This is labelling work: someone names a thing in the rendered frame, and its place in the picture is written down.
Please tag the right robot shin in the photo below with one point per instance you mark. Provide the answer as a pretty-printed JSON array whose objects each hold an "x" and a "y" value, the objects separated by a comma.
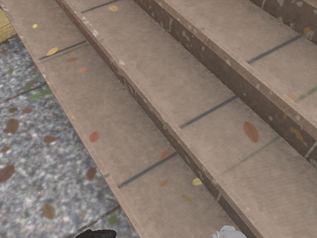
[{"x": 227, "y": 227}]

